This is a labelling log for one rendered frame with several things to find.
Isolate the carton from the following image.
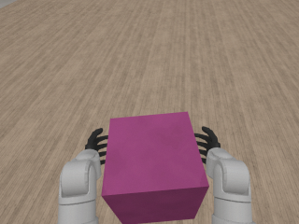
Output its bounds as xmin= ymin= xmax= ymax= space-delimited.
xmin=101 ymin=111 xmax=209 ymax=224

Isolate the robot left hand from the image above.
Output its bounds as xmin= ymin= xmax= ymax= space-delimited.
xmin=85 ymin=128 xmax=108 ymax=165

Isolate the robot right hand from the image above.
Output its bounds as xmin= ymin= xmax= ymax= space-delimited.
xmin=194 ymin=126 xmax=221 ymax=164

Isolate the right robot forearm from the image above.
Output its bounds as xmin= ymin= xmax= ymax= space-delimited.
xmin=206 ymin=147 xmax=256 ymax=224

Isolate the left robot forearm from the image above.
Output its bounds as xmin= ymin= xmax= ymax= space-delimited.
xmin=57 ymin=148 xmax=102 ymax=224

